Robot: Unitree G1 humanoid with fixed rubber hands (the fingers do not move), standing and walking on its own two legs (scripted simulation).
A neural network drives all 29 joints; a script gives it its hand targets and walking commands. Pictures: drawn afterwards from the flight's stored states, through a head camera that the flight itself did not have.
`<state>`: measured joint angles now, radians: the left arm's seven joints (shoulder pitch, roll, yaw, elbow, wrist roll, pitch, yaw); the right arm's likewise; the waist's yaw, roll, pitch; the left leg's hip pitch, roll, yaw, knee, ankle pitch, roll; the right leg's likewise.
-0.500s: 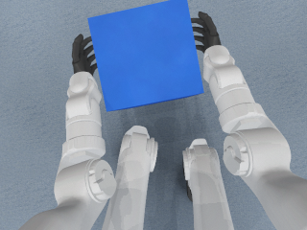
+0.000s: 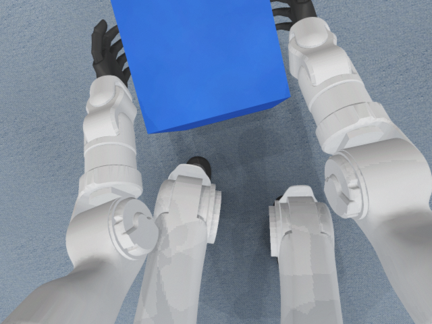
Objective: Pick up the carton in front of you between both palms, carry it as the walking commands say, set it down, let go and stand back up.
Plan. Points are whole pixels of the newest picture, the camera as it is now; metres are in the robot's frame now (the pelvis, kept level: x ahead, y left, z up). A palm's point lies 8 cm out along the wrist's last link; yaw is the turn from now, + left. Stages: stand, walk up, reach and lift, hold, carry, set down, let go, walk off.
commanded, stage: set down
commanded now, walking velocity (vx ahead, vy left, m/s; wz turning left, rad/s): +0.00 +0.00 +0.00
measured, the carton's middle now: (210, 65) +0.49 +0.12 -0.24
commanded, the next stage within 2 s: none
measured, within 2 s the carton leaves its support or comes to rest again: rests again in 0.48 s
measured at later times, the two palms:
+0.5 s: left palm (120, 79) +0.44 +0.26 -0.18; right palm (299, 38) +0.54 -0.03 -0.20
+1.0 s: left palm (114, 91) +0.42 +0.28 -0.20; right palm (304, 38) +0.54 -0.04 -0.21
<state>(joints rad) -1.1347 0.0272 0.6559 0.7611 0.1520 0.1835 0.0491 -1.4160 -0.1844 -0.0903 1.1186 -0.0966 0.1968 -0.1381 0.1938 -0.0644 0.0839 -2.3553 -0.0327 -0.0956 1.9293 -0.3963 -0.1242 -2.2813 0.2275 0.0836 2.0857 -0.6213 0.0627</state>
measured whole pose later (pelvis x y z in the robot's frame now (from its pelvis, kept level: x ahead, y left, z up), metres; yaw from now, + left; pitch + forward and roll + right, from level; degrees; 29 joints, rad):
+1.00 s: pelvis -0.01 +0.00 -0.02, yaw +1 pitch +41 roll +4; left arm -1.24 0.21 0.51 1.19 -0.03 -0.04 0.06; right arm -1.47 -0.31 0.09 1.22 0.02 0.06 -0.08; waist 0.20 -0.01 0.27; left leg -2.33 0.01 -0.04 2.01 -0.40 -0.09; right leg -2.27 0.13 0.06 2.18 -0.62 0.03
